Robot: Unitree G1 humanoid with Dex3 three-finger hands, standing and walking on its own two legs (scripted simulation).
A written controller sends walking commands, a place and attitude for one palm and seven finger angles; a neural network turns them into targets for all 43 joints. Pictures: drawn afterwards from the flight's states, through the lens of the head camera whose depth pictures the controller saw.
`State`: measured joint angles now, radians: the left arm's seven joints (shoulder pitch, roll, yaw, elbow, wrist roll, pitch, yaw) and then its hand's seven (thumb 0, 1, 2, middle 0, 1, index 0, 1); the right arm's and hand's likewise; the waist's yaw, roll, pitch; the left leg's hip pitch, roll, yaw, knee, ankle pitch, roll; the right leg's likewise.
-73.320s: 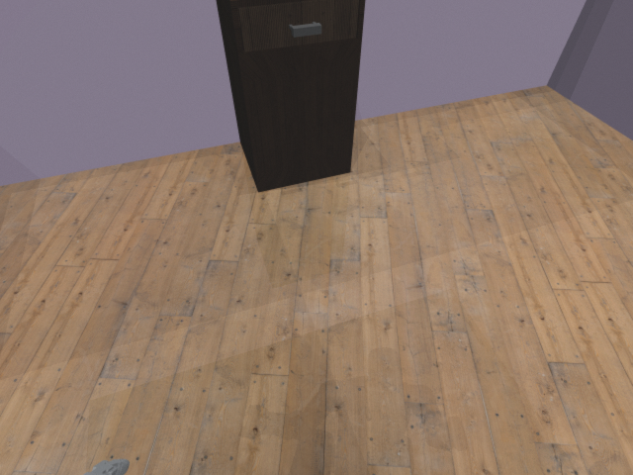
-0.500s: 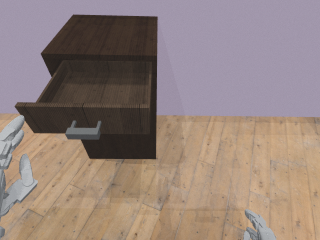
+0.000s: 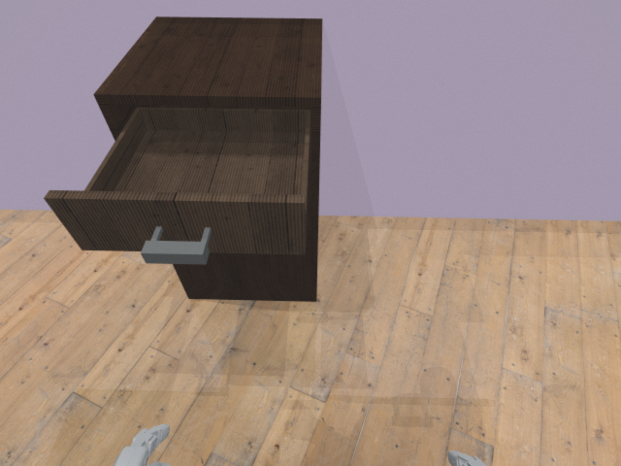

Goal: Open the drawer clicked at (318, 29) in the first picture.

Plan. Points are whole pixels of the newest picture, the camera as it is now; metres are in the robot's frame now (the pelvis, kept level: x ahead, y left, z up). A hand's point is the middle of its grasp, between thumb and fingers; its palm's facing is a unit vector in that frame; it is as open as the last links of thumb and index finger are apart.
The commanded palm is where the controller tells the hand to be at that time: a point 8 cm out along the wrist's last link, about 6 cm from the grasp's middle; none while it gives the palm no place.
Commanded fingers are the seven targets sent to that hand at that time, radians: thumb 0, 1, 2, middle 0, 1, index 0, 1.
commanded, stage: let the arm hang, fingers relaxed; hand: left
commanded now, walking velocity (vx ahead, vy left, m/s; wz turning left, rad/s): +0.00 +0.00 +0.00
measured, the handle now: (179, 242) +0.47 +0.25 -0.03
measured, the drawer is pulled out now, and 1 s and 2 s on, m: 0.29 0.29 0.29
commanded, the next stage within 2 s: look to check the result in 0.88 s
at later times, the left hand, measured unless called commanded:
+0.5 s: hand out of the picture -0.02 +0.19 -0.16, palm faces +0.02 -0.98 -0.21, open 7.4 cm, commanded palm none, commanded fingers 0.00 0.90 0.90 -0.20 -0.30 -0.20 -0.30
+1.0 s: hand out of the picture +0.01 +0.16 -0.16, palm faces +0.02 -0.99 -0.17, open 7.4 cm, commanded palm none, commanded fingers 0.00 0.90 0.90 -0.20 -0.30 -0.20 -0.30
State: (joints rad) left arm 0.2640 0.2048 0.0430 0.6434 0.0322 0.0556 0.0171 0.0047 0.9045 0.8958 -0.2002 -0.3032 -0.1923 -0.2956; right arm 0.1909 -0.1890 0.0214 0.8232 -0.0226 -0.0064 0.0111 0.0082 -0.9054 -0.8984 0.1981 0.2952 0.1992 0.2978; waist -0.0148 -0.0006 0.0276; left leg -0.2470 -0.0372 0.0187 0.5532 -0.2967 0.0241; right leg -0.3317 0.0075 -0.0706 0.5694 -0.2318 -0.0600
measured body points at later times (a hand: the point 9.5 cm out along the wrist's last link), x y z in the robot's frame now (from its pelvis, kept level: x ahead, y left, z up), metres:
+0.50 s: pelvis +0.01 +0.01 +0.01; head +0.03 +0.00 +0.46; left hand -0.01 +0.24 -0.14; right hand -0.02 -0.19 -0.15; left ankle +0.00 +0.11 -0.73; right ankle +0.05 -0.08 -0.73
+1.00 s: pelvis +0.02 +0.00 +0.01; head +0.04 +0.00 +0.46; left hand +0.01 +0.21 -0.15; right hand -0.02 -0.20 -0.15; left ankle +0.00 +0.11 -0.73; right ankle +0.05 -0.08 -0.73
